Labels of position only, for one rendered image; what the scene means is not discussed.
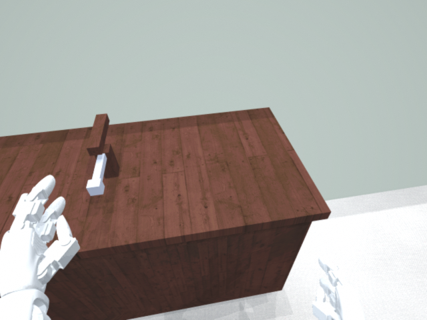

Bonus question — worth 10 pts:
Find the robot right hand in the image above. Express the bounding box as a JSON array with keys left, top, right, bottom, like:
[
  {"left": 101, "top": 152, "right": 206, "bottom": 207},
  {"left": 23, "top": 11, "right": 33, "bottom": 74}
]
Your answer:
[{"left": 312, "top": 257, "right": 366, "bottom": 320}]

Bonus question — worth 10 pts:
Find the counter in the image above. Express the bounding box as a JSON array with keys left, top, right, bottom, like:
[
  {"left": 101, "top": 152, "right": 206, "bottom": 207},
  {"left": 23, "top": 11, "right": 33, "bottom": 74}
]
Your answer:
[{"left": 0, "top": 107, "right": 331, "bottom": 320}]

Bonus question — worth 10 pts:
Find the robot left hand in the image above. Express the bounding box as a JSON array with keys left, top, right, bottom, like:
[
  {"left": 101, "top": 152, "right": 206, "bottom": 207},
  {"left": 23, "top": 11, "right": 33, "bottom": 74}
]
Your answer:
[{"left": 0, "top": 175, "right": 80, "bottom": 297}]

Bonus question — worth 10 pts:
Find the robot left forearm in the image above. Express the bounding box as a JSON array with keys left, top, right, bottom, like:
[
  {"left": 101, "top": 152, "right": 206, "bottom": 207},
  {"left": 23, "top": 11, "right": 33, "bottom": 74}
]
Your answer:
[{"left": 0, "top": 289, "right": 51, "bottom": 320}]

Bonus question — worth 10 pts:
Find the tap lever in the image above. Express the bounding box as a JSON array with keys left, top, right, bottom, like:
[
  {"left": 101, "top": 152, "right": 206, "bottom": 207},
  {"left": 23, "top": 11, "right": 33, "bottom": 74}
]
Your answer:
[{"left": 86, "top": 153, "right": 107, "bottom": 196}]

